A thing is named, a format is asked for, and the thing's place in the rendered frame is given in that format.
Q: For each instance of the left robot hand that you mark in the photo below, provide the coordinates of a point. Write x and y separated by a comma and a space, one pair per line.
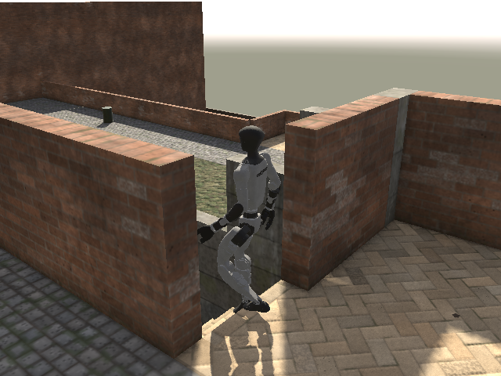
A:
205, 232

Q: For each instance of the robot torso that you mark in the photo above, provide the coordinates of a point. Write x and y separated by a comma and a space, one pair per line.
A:
256, 191

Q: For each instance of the robot left forearm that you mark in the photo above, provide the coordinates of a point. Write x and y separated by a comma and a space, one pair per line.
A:
233, 214

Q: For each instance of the robot head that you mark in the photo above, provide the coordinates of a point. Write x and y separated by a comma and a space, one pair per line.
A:
250, 139

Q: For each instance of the right robot hand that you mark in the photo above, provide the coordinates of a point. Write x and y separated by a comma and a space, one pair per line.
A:
266, 213

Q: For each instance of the robot left upper arm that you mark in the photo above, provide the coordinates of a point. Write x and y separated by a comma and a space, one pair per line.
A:
241, 176

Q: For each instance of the robot right upper arm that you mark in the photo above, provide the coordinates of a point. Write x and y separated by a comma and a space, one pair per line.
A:
274, 181

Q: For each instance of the robot right forearm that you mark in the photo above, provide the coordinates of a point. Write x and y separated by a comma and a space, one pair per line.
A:
271, 198

